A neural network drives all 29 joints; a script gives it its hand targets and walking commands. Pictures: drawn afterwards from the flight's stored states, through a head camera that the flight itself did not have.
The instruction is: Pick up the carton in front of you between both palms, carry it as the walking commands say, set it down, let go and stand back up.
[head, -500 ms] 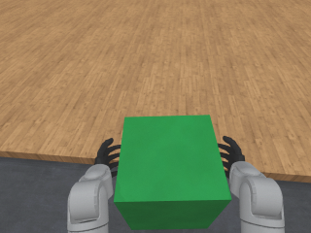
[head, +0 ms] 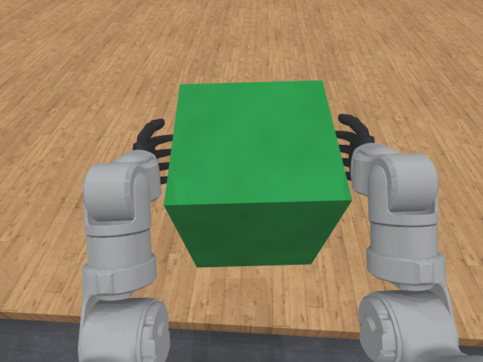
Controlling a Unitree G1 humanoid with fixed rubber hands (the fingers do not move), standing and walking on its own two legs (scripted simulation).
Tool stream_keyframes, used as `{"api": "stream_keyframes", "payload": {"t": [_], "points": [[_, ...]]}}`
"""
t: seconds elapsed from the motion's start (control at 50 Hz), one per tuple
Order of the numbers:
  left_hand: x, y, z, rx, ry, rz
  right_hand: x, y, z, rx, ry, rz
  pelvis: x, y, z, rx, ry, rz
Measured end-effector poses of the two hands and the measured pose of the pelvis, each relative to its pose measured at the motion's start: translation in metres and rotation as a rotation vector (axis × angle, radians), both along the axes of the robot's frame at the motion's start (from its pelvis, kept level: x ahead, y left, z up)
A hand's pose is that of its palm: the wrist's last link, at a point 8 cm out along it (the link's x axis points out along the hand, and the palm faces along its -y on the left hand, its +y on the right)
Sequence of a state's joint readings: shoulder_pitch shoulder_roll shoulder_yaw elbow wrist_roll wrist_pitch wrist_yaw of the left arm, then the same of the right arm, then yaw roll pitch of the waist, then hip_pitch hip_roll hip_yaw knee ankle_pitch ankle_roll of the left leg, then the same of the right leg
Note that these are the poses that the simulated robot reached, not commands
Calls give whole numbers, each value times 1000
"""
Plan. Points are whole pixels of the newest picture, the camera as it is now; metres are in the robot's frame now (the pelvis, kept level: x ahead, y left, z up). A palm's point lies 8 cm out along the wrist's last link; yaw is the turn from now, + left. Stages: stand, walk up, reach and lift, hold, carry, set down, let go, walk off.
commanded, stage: carry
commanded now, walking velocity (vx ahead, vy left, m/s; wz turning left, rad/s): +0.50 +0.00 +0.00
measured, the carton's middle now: (252, 184) +0.39 +0.00 +0.11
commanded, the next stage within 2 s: none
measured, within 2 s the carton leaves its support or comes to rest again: neither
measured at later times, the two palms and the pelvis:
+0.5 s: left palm (177, 64) +0.72 +0.15 +0.15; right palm (306, 61) +0.73 -0.14 +0.15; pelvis +0.34 -0.01 +0.04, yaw +2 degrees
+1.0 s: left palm out of the picture +1.10 +0.17 +0.29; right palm out of the picture +1.07 -0.13 +0.28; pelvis +0.70 +0.04 +0.12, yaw +1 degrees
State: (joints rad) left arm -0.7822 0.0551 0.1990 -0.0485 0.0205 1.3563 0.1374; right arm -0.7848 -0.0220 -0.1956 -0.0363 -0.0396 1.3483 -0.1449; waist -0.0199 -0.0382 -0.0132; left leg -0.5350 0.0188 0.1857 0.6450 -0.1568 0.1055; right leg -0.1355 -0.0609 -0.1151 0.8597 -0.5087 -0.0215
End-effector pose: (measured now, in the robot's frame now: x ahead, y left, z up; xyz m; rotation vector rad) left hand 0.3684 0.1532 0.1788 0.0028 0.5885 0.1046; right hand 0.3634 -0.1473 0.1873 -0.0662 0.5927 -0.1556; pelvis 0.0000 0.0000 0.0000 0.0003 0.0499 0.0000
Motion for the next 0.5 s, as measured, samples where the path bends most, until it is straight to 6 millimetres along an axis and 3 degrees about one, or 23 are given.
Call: {"api": "stream_keyframes", "payload": {"t": [0.12, 0.24, 0.32, 0.42, 0.5], "points": [[100, 5, -13, -16, 172, -16, 87, 5, -19, 25, 171, -42, 59, 16, 19, -22, 36, 0], [185, 10, -17, -63, 159, 31, 174, 10, -24, 82, 153, -77, 130, 18, 28, -31, 65, 8], [237, 10, -19, -95, 99, 68, 231, 11, -27, 128, 91, -71, 189, 12, 24, -27, 71, 25], [307, -3, -24, -99, 43, 75, 304, -1, -34, 144, 37, -65, 280, -1, 17, -38, 63, 45], [354, 0, -25, -60, 83, 119, 371, 3, -36, 152, 87, -8, 339, -14, 37, -49, 54, 39]]}}
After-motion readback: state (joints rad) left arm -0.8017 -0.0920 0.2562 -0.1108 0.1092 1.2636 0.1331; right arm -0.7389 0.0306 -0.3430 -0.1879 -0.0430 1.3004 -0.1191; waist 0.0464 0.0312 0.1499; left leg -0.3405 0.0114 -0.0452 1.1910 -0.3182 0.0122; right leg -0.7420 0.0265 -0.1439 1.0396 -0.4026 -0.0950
